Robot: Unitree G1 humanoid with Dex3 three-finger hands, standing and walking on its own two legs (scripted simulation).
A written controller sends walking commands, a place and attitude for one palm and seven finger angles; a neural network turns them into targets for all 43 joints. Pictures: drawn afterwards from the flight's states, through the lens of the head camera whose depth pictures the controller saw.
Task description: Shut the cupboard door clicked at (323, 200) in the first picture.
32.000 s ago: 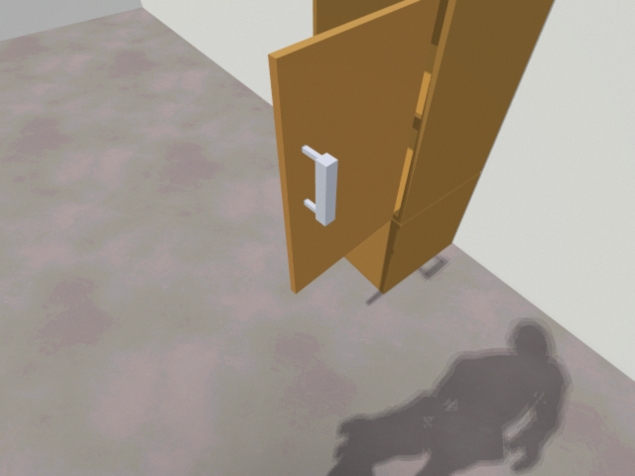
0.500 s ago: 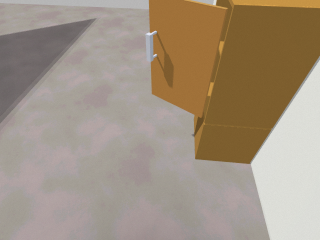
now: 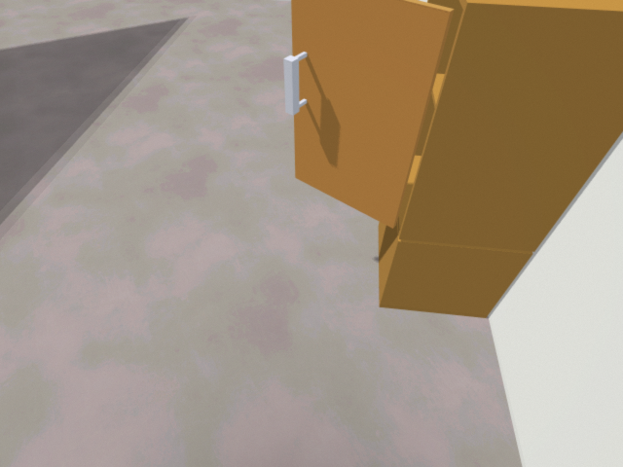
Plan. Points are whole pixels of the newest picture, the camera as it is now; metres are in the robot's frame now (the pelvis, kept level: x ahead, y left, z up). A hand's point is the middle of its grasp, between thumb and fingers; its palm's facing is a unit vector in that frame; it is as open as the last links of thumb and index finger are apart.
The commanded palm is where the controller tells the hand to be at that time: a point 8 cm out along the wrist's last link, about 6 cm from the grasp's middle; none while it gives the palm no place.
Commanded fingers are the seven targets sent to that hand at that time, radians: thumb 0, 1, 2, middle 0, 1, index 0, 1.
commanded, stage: look to check the result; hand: left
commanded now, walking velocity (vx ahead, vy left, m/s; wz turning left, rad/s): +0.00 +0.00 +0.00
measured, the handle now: (297, 83) +0.99 +0.09 +0.00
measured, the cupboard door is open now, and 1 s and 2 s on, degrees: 59 59 59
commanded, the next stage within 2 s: walk to a spot facing it in 0.32 s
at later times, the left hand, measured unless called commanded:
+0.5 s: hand out of the picture +0.08 +0.23 -0.16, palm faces +0.00 -0.95 -0.31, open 7.4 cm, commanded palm none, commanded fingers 0.00 0.90 0.90 -0.20 -0.30 -0.20 -0.30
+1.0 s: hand out of the picture +0.00 +0.25 -0.20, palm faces +0.29 -0.93 -0.23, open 7.4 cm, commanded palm none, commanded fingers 0.00 0.90 0.90 -0.20 -0.30 -0.20 -0.30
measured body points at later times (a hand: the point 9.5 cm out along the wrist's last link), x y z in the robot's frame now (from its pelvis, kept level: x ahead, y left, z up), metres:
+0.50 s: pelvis +0.02 -0.01 +0.00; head +0.03 -0.01 +0.45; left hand +0.08 +0.28 -0.14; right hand +0.09 -0.30 -0.14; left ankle +0.01 +0.10 -0.75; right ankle +0.00 -0.12 -0.75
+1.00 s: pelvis -0.01 +0.03 -0.02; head +0.04 +0.06 +0.43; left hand -0.02 +0.30 -0.18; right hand +0.08 -0.20 -0.16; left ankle +0.01 +0.13 -0.75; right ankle +0.00 -0.12 -0.68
